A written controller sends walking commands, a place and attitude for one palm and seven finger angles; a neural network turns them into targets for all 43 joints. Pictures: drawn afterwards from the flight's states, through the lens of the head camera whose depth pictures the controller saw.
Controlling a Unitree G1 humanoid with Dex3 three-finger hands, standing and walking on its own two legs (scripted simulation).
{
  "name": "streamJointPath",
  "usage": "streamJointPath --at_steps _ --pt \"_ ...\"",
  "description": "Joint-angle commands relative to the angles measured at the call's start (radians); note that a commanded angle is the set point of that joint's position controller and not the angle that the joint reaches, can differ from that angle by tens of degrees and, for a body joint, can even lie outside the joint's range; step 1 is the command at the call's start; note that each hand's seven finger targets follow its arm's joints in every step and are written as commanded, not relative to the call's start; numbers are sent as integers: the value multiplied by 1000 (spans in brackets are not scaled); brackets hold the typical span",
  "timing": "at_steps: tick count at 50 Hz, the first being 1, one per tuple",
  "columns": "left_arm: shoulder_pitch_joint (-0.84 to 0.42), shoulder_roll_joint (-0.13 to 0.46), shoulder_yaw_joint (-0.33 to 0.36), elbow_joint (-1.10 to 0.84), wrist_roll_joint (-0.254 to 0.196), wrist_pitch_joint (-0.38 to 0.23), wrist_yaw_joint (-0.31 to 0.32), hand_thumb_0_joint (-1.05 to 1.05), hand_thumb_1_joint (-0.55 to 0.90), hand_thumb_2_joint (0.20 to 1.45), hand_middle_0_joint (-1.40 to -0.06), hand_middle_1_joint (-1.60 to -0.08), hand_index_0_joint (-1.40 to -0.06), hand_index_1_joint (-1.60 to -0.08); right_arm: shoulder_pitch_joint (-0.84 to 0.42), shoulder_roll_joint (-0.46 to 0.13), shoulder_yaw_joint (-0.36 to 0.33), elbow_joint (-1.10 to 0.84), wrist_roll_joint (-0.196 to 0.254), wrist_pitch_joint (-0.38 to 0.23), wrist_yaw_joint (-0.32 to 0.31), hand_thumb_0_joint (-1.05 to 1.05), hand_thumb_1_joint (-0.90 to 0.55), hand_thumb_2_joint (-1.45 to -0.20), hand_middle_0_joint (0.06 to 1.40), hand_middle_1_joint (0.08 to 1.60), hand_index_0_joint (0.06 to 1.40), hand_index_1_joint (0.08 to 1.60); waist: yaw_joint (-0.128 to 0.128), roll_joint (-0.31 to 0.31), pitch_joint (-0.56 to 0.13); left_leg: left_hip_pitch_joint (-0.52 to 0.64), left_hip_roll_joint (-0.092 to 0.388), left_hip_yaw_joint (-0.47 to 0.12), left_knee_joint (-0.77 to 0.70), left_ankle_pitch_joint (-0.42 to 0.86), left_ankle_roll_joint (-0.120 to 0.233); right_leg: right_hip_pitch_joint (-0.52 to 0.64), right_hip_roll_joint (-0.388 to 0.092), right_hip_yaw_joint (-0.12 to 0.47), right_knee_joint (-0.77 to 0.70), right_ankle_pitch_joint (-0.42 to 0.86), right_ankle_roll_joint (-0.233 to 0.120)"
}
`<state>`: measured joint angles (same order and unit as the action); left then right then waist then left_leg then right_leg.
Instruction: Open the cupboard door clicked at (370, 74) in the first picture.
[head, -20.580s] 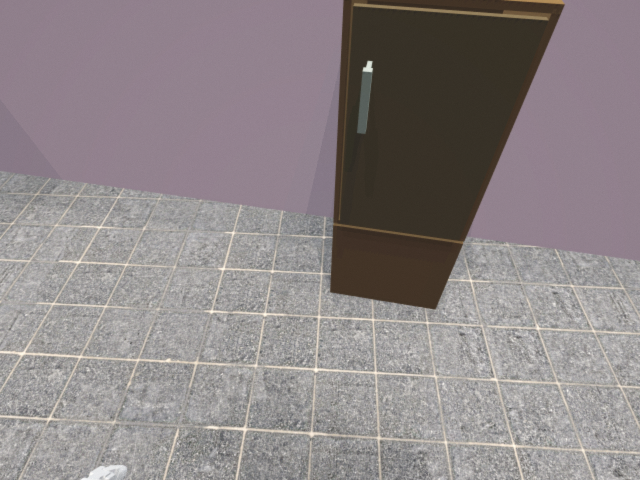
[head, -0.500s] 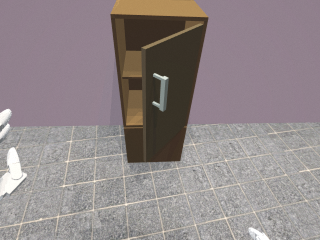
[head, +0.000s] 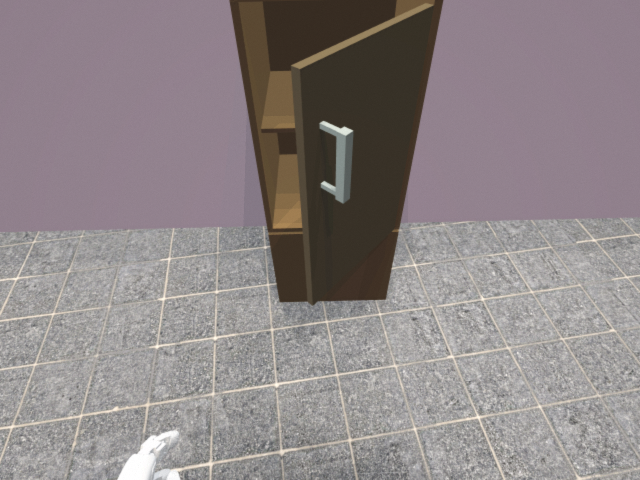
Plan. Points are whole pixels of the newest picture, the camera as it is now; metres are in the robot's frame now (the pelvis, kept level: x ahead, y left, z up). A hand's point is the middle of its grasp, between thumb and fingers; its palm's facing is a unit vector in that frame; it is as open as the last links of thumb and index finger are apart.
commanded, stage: let the arm hang, fingers relaxed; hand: left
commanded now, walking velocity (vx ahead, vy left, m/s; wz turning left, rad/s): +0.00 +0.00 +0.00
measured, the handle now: (334, 163) +0.60 -0.01 +0.08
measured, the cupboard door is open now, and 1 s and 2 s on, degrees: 47 47 47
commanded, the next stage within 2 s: look to check the result in 0.88 s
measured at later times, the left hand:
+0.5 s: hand out of the picture -0.03 +0.21 -0.15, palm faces +0.02 -0.98 -0.21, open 7.3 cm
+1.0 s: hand out of the picture -0.05 +0.21 -0.15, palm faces +0.03 -0.98 -0.18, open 7.4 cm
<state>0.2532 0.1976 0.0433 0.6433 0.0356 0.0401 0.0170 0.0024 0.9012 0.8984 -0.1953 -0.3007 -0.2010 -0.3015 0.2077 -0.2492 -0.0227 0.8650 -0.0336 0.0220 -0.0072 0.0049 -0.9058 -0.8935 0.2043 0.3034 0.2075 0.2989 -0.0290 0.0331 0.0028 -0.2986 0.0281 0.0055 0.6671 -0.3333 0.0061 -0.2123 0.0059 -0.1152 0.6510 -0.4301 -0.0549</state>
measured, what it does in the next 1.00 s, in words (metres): shifts its weight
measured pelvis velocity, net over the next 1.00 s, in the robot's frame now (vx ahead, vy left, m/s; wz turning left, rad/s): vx -0.03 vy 0.04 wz -0.03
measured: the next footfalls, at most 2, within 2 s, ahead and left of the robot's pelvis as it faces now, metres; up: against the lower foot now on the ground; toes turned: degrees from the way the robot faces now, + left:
none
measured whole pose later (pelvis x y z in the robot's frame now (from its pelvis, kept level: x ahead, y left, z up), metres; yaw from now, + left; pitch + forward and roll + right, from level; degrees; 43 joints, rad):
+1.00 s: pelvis -0.03 +0.04 +0.02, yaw -2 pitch -1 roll +0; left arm 0.32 0.11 0.02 1.17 0.01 0.00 0.03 0.00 0.91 0.90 -0.20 -0.30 -0.20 -0.30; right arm 0.32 -0.12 0.00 1.15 -0.02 0.00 -0.04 0.00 -0.91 -0.89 0.20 0.30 0.20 0.30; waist -0.01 0.02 0.04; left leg -0.21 -0.02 0.06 0.43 -0.20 0.05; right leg -0.14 -0.04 -0.07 0.43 -0.26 0.01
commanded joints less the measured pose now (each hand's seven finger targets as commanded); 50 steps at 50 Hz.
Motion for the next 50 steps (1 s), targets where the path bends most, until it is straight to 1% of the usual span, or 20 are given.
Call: streamJointPath --at_steps 1,2,3,4,5,6,7,8,9,11,17,21,22,24,29,36,40,41,43,50 --pt "44 153 20 100 -16 -41 15 0 900 900 -200 -300 -200 -300 38 -70 -11 4 -2 -23 -22 0 -900 -900 200 300 200 300 28 -10 -67 172 73 -34 -114 596 31 52 -135 130 -136 699 31" --pt "39 140 16 156 -22 -42 14 0 900 900 -200 -300 -200 -300 44 -59 -4 37 4 -23 -25 0 -900 -900 200 300 200 300 22 110 -73 186 77 -37 -122 667 34 64 -132 118 -148 642 28" --pt "44 135 13 202 -27 -44 13 0 900 900 -200 -300 -200 -300 45 -49 2 58 8 -22 -30 0 -900 -900 200 300 200 300 23 159 -87 196 80 -37 -131 692 32 85 -123 117 -164 617 22" --pt "58 102 26 230 -25 -45 15 0 900 900 -200 -300 -200 -300 46 -36 -2 70 4 -21 -37 0 -900 -900 200 300 200 300 26 174 -95 190 83 -35 -141 640 31 101 -119 111 -192 589 16" --pt "57 104 20 265 -27 -45 14 0 900 900 -200 -300 -200 -300 46 -34 0 86 6 -19 -40 0 -900 -900 200 300 200 300 26 180 -91 184 80 -37 -155 596 29 113 -118 112 -208 572 9" --pt "51 106 16 287 -27 -45 14 0 900 900 -200 -300 -200 -300 53 -33 0 95 10 -16 -43 0 -900 -900 200 300 200 300 26 109 -84 179 81 -40 -160 556 27 120 -115 107 -231 565 11" --pt "51 102 8 315 -29 -44 11 0 900 900 -200 -300 -200 -300 60 -36 1 112 13 -15 -43 0 -900 -900 200 300 200 300 22 96 -71 172 83 -39 -182 496 27 115 -121 106 -249 534 8" --pt "49 99 4 339 -29 -45 10 0 900 900 -200 -300 -200 -300 67 -33 2 127 14 -15 -44 0 -900 -900 200 300 200 300 21 73 -61 169 83 -44 -200 467 28 118 -118 110 -261 519 7" --pt "50 96 -1 360 -30 -44 8 0 900 900 -200 -300 -200 -300 72 -35 3 141 15 -16 -44 0 -900 -900 200 300 200 300 21 69 -37 157 83 -46 -219 438 29 113 -118 105 -274 489 8" --pt "56 89 -7 399 -30 -45 7 0 900 900 -200 -300 -200 -300 82 -33 4 164 18 -17 -44 0 -900 -900 200 300 200 300 23 10 -7 148 84 -53 -248 388 33 106 -115 102 -299 436 10" --pt "82 66 -22 472 -31 -46 10 0 900 900 -200 -300 -200 -300 110 -17 10 225 17 -21 -40 0 -900 -900 200 300 200 300 23 -33 39 136 79 -57 -306 282 37 81 -116 105 -332 302 14" --pt "101 52 -24 494 -30 -45 13 0 900 900 -200 -300 -200 -300 123 -3 13 248 16 -23 -39 0 -900 -900 200 300 200 300 27 -61 72 128 75 -60 -328 243 41 53 -115 102 -335 250 17" --pt "98 50 -24 494 -30 -44 14 0 900 900 -200 -300 -200 -300 130 2 14 255 14 -23 -38 0 -900 -900 200 300 200 300 25 -55 80 118 74 -60 -334 224 39 51 -115 104 -332 238 18" --pt "102 43 -24 498 -29 -45 15 0 900 900 -200 -300 -200 -300 135 8 14 262 13 -25 -37 0 -900 -900 200 300 200 300 26 -73 89 111 71 -60 -337 230 40 47 -115 104 -326 247 20" --pt "115 28 -20 503 -29 -44 17 0 900 900 -200 -300 -200 -300 148 26 14 270 11 -26 -36 0 -900 -900 200 300 200 300 27 -23 108 88 64 -60 -349 179 39 29 -113 109 -320 216 20" --pt "129 15 -14 500 -27 -44 19 0 900 900 -200 -300 -200 -300 170 38 10 266 12 -29 -37 0 -900 -900 200 300 200 300 29 -21 110 61 64 -69 -361 132 42 26 -109 102 -307 202 23" --pt "133 8 -13 501 -27 -45 19 0 900 900 -200 -300 -200 -300 179 40 10 268 11 -30 -38 0 -900 -900 200 300 200 300 25 7 108 63 67 -76 -367 131 42 21 -108 102 -300 208 24" --pt "138 10 -12 501 -25 -45 20 0 900 900 -200 -300 -200 -300 180 43 9 266 13 -30 -38 0 -900 -900 200 300 200 300 27 -17 109 61 67 -75 -364 133 43 22 -107 100 -303 208 24" --pt "138 7 -12 501 -26 -45 20 0 900 900 -200 -300 -200 -300 187 44 9 267 11 -28 -37 0 -900 -900 200 300 200 300 24 -27 121 49 62 -78 -366 112 41 16 -109 104 -305 196 23" --pt "150 5 -14 503 -26 -47 21 0 900 900 -200 -300 -200 -300 189 43 7 266 11 -27 -36 0 -900 -900 200 300 200 300 21 -23 102 72 63 -78 -359 120 43 6 -109 105 -303 200 22"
